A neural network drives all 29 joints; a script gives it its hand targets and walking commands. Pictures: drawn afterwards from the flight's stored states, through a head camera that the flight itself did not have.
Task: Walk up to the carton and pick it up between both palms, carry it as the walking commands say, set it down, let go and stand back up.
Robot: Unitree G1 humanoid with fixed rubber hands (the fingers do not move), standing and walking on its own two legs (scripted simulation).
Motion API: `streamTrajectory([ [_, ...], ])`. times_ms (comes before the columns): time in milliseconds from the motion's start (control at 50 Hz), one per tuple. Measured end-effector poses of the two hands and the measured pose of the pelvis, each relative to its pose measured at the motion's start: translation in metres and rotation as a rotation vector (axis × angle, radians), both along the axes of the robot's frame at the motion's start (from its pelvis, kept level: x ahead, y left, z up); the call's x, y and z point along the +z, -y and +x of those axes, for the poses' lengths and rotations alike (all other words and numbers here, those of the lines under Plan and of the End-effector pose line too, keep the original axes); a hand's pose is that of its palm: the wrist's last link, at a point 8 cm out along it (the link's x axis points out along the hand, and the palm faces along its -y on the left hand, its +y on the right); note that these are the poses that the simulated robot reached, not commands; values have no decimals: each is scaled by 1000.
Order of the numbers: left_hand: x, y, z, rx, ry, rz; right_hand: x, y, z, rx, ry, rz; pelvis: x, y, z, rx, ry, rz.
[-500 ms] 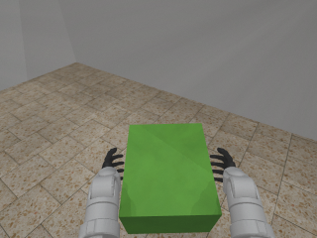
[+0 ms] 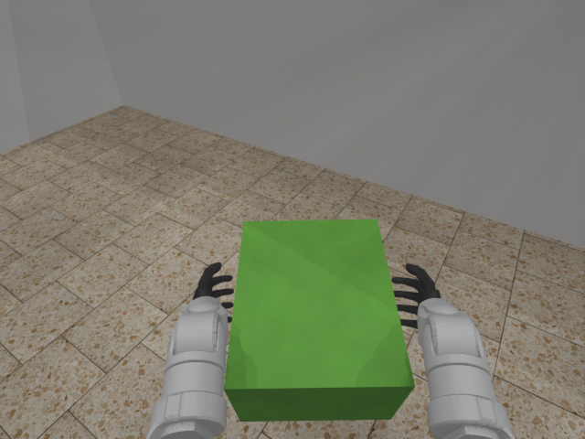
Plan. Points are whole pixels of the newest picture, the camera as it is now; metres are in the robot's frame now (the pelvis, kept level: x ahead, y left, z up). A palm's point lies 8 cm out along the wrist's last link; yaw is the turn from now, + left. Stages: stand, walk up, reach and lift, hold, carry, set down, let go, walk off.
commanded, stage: reach and lift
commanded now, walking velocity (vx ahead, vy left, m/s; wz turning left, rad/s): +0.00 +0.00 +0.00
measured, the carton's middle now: (312, 314) +0.35 +0.00 -0.03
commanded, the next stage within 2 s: hold in 0.50 s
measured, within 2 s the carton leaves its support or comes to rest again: neither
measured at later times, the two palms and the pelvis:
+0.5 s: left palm (206, 316) +0.28 +0.16 +0.05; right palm (435, 323) +0.28 -0.17 +0.04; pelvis +0.01 -0.01 +0.00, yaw +1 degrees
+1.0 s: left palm (206, 319) +0.28 +0.16 +0.05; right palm (435, 323) +0.28 -0.17 +0.04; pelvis +0.00 -0.01 +0.00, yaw +1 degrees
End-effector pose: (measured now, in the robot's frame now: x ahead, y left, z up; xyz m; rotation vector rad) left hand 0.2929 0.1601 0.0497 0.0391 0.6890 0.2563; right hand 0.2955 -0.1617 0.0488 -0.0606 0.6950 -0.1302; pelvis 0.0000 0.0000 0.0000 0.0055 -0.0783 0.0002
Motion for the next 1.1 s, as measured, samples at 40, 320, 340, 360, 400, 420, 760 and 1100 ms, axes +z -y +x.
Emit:
streamTrajectory([
  [40, 0, 0, 1, -3, 1, 0, 0, 0, 0, -4, 1, 1, 0, 0, 1, 0, -1, 0],
  [320, 0, 2, -1, -65, 15, -26, -3, 5, -7, -24, 12, 3, 1, 1, 7, 4, 8, -1],
  [340, -1, 2, -2, -68, 15, -27, -3, 6, -8, -25, 13, 3, 1, 2, 7, 4, 9, -1],
  [360, -1, 2, -3, -71, 16, -27, -3, 6, -8, -26, 13, 3, 1, 2, 7, 5, 10, -1],
  [400, -1, 2, -4, -74, 16, -26, -4, 6, -10, -26, 13, 4, 1, 3, 8, 7, 12, -1],
  [420, -2, 2, -5, -74, 16, -25, -4, 6, -11, -27, 13, 5, 1, 4, 7, 7, 13, -1],
  [760, -2, 5, -15, -67, 20, -24, -7, 9, -16, -25, 14, 7, 0, 12, 3, 20, 27, -3],
  [1100, -2, 1, -13, -64, 24, -24, -7, 5, -15, -23, 13, 2, 1, 8, 4, 16, 24, -4],
])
